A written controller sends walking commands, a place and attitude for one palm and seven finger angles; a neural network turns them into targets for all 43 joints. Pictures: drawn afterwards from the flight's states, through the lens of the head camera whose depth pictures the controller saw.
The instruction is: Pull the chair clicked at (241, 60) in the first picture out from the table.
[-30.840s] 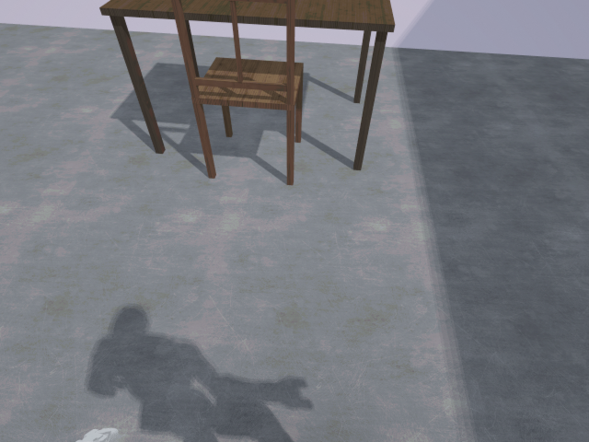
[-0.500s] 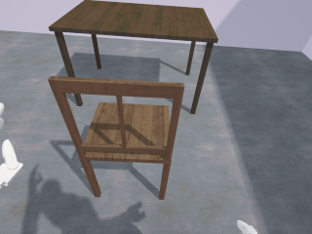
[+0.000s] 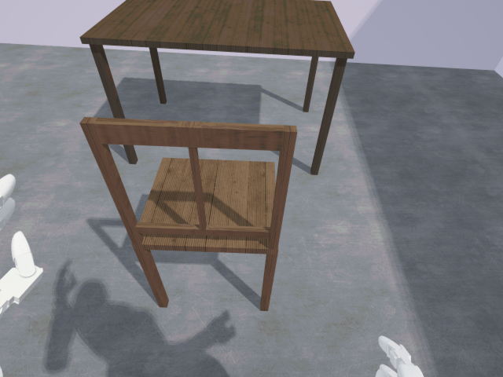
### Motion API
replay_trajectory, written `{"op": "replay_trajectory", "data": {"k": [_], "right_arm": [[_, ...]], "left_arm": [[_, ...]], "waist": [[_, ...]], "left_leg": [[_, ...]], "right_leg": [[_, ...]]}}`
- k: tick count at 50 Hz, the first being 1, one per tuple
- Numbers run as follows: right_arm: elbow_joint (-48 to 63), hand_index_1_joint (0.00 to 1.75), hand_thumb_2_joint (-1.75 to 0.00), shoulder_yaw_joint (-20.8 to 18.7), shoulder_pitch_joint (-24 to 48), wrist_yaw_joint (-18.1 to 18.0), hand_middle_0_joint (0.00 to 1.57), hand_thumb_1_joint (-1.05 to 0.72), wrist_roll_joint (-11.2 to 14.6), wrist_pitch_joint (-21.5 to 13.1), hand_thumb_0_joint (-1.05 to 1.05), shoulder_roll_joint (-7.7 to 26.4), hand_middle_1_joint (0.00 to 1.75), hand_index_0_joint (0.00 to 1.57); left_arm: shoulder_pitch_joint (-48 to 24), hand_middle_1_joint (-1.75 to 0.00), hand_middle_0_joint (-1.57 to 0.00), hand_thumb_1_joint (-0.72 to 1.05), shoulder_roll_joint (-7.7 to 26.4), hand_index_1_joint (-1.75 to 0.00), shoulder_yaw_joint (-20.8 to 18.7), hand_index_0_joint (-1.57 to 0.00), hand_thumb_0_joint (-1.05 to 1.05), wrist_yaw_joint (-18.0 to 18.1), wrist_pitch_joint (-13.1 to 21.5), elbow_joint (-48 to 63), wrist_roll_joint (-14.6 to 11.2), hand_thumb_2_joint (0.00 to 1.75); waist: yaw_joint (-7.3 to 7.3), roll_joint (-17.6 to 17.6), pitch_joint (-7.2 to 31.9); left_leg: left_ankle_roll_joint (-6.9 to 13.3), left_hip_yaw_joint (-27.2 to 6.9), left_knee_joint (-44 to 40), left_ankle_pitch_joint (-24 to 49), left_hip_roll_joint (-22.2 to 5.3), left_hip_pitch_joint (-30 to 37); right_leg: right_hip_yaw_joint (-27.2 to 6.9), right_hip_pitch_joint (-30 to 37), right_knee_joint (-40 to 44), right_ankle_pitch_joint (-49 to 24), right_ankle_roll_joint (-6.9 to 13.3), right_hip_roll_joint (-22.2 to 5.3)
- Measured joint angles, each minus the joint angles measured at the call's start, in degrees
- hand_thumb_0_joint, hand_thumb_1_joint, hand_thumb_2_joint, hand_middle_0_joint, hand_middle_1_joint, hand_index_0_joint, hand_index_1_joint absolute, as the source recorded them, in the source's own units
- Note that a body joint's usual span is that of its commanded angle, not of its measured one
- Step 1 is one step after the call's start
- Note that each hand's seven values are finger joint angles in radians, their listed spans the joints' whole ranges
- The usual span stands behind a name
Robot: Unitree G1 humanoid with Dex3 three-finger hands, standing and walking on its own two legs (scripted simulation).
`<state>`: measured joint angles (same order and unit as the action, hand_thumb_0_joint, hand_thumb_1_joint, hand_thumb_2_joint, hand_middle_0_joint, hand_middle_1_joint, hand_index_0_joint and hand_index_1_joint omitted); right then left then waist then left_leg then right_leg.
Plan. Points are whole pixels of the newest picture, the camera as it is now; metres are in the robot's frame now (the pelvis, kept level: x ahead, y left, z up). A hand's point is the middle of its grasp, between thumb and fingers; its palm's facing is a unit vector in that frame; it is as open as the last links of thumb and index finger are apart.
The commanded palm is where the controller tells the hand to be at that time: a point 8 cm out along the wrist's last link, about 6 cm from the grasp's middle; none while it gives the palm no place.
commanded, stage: stop stepping back and stand still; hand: left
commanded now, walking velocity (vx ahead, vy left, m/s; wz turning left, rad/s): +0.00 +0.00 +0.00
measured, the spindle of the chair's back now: (198, 191) +0.56 +0.16 -0.08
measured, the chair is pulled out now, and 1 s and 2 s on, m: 0.69 0.69 0.69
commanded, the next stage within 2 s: let the arm hang, fingers relaxed in 0.26 s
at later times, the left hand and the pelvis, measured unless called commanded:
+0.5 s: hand (100, 327) +0.21 +0.26 -0.04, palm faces +0.18 -0.90 -0.39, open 7.4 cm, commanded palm none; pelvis +0.01 +0.02 +0.00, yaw +2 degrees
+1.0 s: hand out of the picture -0.06 +0.20 -0.17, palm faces +0.02 -0.97 -0.25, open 7.3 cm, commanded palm none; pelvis +0.00 +0.01 +0.00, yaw +2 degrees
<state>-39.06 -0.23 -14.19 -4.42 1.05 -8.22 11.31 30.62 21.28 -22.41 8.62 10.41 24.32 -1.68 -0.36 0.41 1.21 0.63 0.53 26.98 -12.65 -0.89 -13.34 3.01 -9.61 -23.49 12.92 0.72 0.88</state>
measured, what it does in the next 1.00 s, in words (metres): stands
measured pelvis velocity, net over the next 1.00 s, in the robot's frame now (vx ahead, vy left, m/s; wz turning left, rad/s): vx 0.00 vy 0.01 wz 0.03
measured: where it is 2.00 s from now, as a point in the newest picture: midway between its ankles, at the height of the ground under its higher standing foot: outside the picture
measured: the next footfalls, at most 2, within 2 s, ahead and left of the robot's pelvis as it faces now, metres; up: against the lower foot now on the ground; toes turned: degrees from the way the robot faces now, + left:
none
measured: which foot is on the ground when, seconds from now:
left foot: down 0.00-1.00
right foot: down 0.00-1.00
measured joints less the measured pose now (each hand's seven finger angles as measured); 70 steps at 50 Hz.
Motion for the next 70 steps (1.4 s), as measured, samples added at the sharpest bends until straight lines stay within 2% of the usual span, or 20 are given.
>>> {"op": "replay_trajectory", "data": {"k": [9,18,19,20,22,25,28,31,33,36,44,49,62,70], "right_arm": [[2.9,0.30,-0.90,-0.5,2.4,0.1,0.21,-0.90,0.4,0.3,0.01,0.1,0.30,0.20],[3.1,0.30,-0.90,-0.4,2.8,-0.2,0.21,-0.90,0.5,1.6,0.01,0.0,0.30,0.20],[1.9,0.30,-0.90,-0.9,3.0,0.8,0.21,-0.90,0.7,0.3,0.01,0.2,0.30,0.20],[0.4,0.30,-0.90,-1.3,3.2,2.0,0.21,-0.90,0.5,-0.1,0.01,0.8,0.30,0.20],[-2.4,0.30,-0.90,-1.5,4.0,3.4,0.21,-0.90,-0.2,1.9,0.01,2.0,0.30,0.20],[-5.7,0.30,-0.90,-0.8,4.7,4.2,0.20,-0.90,-1.3,5.6,0.01,2.1,0.30,0.20],[-8.1,0.30,-0.90,0.4,3.9,4.4,0.20,-0.90,-1.9,7.7,0.01,0.3,0.30,0.20],[-11.1,0.30,-0.90,1.4,2.1,4.3,0.21,-0.90,-2.0,8.4,0.01,-1.4,0.30,0.20],[-13.3,0.30,-0.90,1.3,0.3,3.8,0.21,-0.91,-1.8,8.6,0.00,-2.5,0.30,0.20],[-16.0,0.30,-0.90,0.4,-1.6,3.1,0.21,-0.94,-1.9,9.2,0.00,-1.9,0.30,0.21],[-20.4,0.30,-0.90,0.0,-5.1,3.0,0.20,-0.92,-1.7,9.5,0.00,-0.7,0.30,0.20],[-22.1,0.30,-0.90,0.4,-5.6,2.9,0.20,-0.91,-1.5,9.2,0.00,-1.8,0.30,0.20],[-23.5,0.30,-0.90,0.8,-4.1,2.7,0.20,-0.92,-1.5,8.7,0.01,-4.3,0.30,0.20],[-23.4,0.30,-0.90,0.5,-4.4,2.5,0.20,-0.91,-1.5,8.5,0.01,-4.6,0.30,0.20]], "left_arm": [[2.2,-0.30,-0.21,0.89,2.9,-0.31,-1.1,-0.21,0.01,-0.2,1.0,2.9,-0.6,0.90],[3.4,-0.30,-0.21,0.89,2.7,-0.31,-0.9,-0.21,0.01,-0.2,0.3,3.0,-1.2,0.90],[1.8,-0.30,-0.21,0.89,2.8,-0.31,0.6,-0.21,0.01,-0.6,1.5,0.0,-0.3,0.90],[-1.1,-0.30,-0.21,0.89,2.5,-0.31,3.0,-0.21,0.01,-1.9,1.0,-5.1,0.9,0.90],[-7.5,-0.30,-0.21,0.90,0.3,-0.30,8.4,-0.21,0.00,-4.3,-3.3,-18.4,2.3,0.90],[-14.5,-0.29,-0.20,0.91,-4.8,-0.30,14.4,-0.20,0.00,-5.8,-10.1,-40.7,3.1,0.90],[-16.2,-0.29,-0.20,0.91,-8.9,-0.30,19.4,-0.19,0.00,-6.8,-13.8,-57.8,3.2,0.90],[-15.0,-0.29,-0.20,0.92,-12.5,-0.30,23.2,-0.20,0.00,-7.4,-14.6,-68.9,2.7,0.90],[-14.9,-0.29,-0.21,1.00,-12.4,-0.30,21.2,-0.21,-0.04,-5.9,-13.2,-72.0,1.8,0.90],[-13.9,-0.30,-0.21,1.03,-10.6,-0.30,21.7,-0.21,-0.05,-6.5,-12.6,-75.9,2.3,0.90],[-10.1,-0.29,-0.20,0.96,-8.7,-0.30,22.9,-0.20,-0.02,-6.9,-12.5,-84.1,2.3,0.90],[-9.3,-0.29,-0.20,0.93,-9.5,-0.30,23.5,-0.20,-0.01,-6.6,-12.2,-86.4,2.2,0.90],[-12.2,-0.29,-0.20,0.91,-14.8,-0.30,24.4,-0.20,0.00,-6.4,-11.0,-85.6,2.1,0.90],[-12.8,-0.29,-0.20,0.93,-14.0,-0.30,23.8,-0.20,0.01,-6.2,-10.9,-85.4,2.1,0.90]], "waist": [[-0.82,-1.0,-2.2],[-0.24,-0.9,-3.2],[-0.12,-0.5,-2.9],[0.09,0.1,-2.3],[0.43,1.1,-0.9],[0.09,1.8,-0.3],[-0.85,0.1,-1.5],[-1.04,-1.8,-3.3],[-0.25,-2.7,-4.2],[0.54,-2.6,-5.1],[0.65,-0.4,-5.4],[0.69,0.6,-5.1],[0.45,1.0,-3.7],[0.04,0.3,-4.1]], "left_leg": [[0.1,0.6,-2.6,0.5,0.2,1.3],[0.5,0.8,-3.2,0.1,0.6,1.9],[0.5,0.5,-2.6,0.1,0.7,1.2],[0.7,0.2,-1.8,0.0,1.1,0.1],[1.1,-0.3,0.1,-0.5,2.1,-2.0],[1.5,-0.6,2.3,-1.3,2.7,-3.3],[1.5,-0.5,2.6,-1.6,2.8,-2.5],[1.3,-0.5,1.8,-1.2,2.4,-1.3],[1.1,-1.1,1.3,-0.7,2.2,-1.2],[1.0,-1.4,0.2,0.2,2.0,-0.9],[1.1,-1.0,-1.9,1.3,2.2,-0.1],[1.0,-0.8,-2.3,1.5,2.2,0.3],[0.2,-0.4,-2.0,1.3,1.5,0.6],[-0.5,-0.6,-1.6,1.1,0.7,0.6]], "right_leg": [[-0.6,1.2,2.7,-0.8,-0.2,-0.1],[-0.8,1.9,3.5,-0.6,-0.7,-0.6],[-0.4,1.0,2.5,-0.5,-0.7,-0.7],[0.0,-0.2,1.0,0.0,-0.8,-1.1],[0.6,-2.2,-1.6,1.7,-1.1,-2.1],[0.9,-3.7,-4.5,3.1,-1.4,-2.8],[0.8,-3.2,-5.5,3.7,-1.2,-3.0],[0.8,-1.9,-4.3,3.0,-1.2,-2.5],[1.4,-1.3,-2.9,2.2,-0.9,-2.2],[1.7,-0.5,-1.1,1.0,-0.7,-1.9],[1.3,-0.4,-0.1,0.3,-0.7,-2.2],[1.0,-0.4,-0.6,0.5,-0.6,-2.2],[0.7,-0.8,-1.8,1.0,0.2,-1.5],[0.8,-0.7,-1.8,1.1,0.9,-0.7]]}}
